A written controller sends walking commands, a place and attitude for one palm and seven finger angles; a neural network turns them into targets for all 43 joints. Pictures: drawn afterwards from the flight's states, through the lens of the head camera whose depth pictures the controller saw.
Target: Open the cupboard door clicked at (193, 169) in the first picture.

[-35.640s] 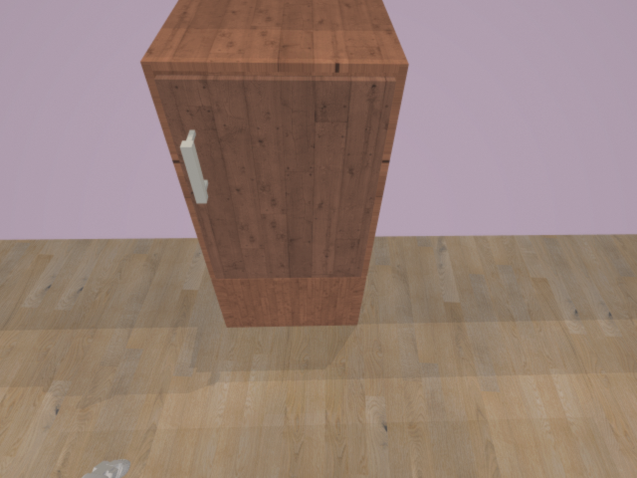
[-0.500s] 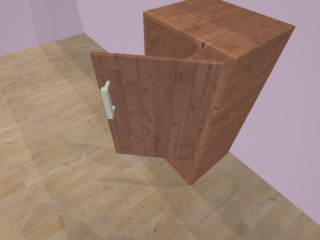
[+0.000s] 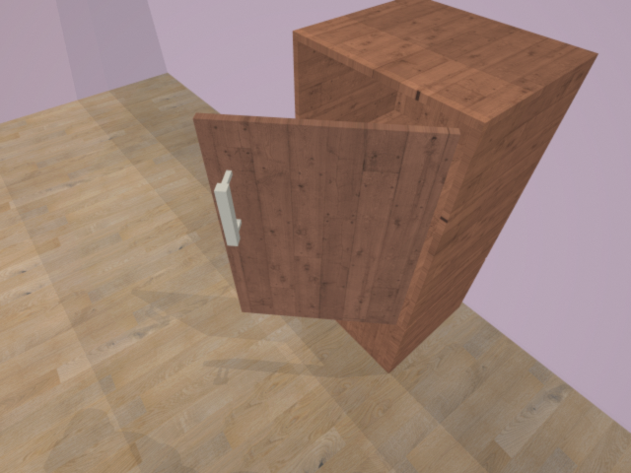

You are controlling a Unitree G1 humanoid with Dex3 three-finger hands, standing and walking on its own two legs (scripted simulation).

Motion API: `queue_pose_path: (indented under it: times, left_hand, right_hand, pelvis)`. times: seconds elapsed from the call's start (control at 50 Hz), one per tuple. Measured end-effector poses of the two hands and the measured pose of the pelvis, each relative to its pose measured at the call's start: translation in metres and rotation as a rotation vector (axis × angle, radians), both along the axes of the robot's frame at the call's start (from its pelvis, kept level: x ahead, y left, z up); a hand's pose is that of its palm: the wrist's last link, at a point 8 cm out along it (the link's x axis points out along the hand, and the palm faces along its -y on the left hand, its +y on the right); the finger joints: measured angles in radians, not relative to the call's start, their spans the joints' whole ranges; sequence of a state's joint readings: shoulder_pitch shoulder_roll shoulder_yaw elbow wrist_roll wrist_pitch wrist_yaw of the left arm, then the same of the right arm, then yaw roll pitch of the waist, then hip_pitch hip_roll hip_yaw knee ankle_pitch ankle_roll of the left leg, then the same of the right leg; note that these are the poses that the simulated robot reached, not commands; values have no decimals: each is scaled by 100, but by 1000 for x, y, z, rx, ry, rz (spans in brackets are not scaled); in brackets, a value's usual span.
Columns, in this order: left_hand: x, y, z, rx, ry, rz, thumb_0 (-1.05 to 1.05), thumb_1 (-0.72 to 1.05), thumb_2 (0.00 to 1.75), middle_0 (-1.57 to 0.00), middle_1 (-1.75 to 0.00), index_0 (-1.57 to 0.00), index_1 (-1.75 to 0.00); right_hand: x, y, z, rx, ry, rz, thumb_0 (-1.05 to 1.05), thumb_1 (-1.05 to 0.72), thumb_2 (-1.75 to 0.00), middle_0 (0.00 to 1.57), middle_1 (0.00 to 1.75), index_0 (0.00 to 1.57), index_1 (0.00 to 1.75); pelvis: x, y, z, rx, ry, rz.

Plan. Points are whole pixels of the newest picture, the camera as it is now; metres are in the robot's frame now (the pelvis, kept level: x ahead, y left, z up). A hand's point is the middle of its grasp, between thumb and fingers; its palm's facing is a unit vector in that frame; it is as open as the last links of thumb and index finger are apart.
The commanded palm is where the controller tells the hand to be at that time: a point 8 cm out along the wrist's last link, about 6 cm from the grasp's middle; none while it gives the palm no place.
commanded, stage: look again from close up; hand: left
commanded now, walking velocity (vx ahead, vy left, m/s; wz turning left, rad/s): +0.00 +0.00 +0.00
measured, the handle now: (230, 209) +0.56 +0.19 -0.02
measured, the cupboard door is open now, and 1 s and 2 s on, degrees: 44 44 44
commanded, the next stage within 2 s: raise the hand with hooked fingers in 0.10 s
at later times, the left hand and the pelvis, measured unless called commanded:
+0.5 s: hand (183, 393) +0.22 +0.18 -0.02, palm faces +0.07 -1.00 -0.04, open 8.0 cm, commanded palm +0.13 +0.24 -0.06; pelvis -0.01 -0.01 -0.04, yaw +0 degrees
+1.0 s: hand (168, 421) +0.19 +0.20 -0.05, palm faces -0.06 -1.00 -0.02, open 10.9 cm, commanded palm +0.16 +0.26 -0.04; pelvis -0.05 -0.03 -0.08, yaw +1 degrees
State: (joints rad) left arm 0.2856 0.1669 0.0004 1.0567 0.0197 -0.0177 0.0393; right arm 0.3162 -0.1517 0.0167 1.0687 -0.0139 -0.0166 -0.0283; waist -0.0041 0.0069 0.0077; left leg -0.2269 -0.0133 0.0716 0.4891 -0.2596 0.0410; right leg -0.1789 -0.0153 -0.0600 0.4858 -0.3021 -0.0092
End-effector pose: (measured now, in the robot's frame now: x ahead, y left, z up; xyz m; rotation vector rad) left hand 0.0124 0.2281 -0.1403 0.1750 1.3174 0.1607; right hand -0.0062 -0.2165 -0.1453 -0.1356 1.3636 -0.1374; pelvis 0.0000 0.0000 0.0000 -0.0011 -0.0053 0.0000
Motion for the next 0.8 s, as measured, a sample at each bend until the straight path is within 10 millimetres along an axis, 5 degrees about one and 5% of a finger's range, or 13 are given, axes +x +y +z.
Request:
queue_pose_path:
  times: [0.22,0.26,0.38,0.46,0.52,0.64,0.72,0.8]
  left_hand:
    - [5,0,-4,-14,47,-11,0,90,90,-20,-30,-19,-30]
    - [31,6,14,-13,-117,77,1,91,90,-20,-30,-20,-30]
    - [150,21,113,42,-844,53,2,86,88,-21,-33,-20,-34]
    - [186,15,138,-35,-1165,-56,1,79,85,-21,-38,-20,-38]
    - [173,5,120,-131,-1243,-149,1,73,82,-21,-41,-20,-42]
    - [108,8,62,-182,-1134,-118,1,59,77,-23,-50,-22,-51]
    - [92,20,75,-72,-1255,-76,1,49,73,-23,-56,-23,-57]
    - [113,19,101,-51,-1395,-187,1,39,69,-24,-62,-23,-62]
  right_hand:
    - [10,3,2,-7,26,0,2,-92,-89,20,30,20,30]
    - [22,-4,8,-36,-61,-1,2,-92,-89,20,30,21,30]
    - [95,-31,29,-106,-449,40,2,-92,-89,20,30,21,30]
    - [146,-48,45,-137,-653,79,2,-91,-89,20,30,21,30]
    - [176,-57,55,-151,-766,125,2,-91,-89,20,30,21,30]
    - [211,-63,51,-178,-873,234,1,-90,-89,20,30,20,30]
    - [211,-52,28,-158,-852,278,1,-90,-89,19,30,20,30]
    - [192,-37,-4,-96,-792,271,1,-90,-89,20,30,21,30]
  pelvis:
    - [11,5,0,-2,7,-6]
    - [11,5,-1,0,16,-4]
    - [5,2,-9,5,52,30]
    - [-5,-7,-26,6,138,10]
    - [-13,-15,-43,9,185,3]
    - [-25,-28,-77,-7,244,19]
    - [-32,-35,-92,-35,250,39]
    - [-42,-38,-101,-58,249,49]
